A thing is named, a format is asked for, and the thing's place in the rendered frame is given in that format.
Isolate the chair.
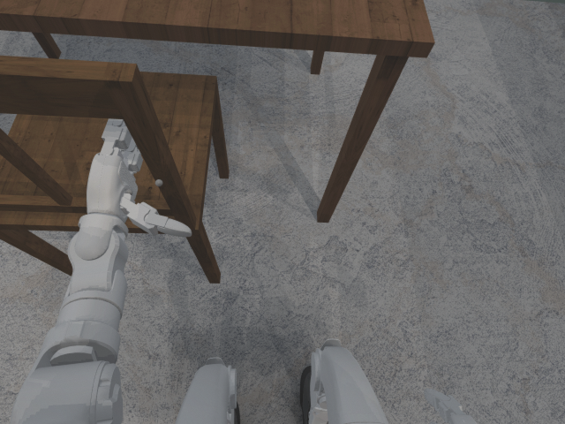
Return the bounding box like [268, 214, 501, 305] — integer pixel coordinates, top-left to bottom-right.
[0, 56, 230, 284]

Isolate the right robot hand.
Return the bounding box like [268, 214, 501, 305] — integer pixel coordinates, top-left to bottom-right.
[424, 388, 477, 424]

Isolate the right robot shin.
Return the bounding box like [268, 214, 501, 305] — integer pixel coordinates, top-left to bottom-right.
[309, 339, 342, 424]

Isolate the robot right thigh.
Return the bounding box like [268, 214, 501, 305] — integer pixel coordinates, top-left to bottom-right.
[311, 346, 388, 424]

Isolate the left robot hand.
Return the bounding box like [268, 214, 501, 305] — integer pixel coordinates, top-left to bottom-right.
[87, 118, 192, 237]

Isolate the table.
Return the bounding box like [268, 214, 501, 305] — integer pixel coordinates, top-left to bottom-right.
[0, 0, 435, 223]

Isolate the left robot forearm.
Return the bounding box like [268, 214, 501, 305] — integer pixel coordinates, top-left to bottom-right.
[10, 213, 129, 424]

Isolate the left robot upper arm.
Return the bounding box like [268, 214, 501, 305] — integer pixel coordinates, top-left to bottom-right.
[15, 360, 123, 424]

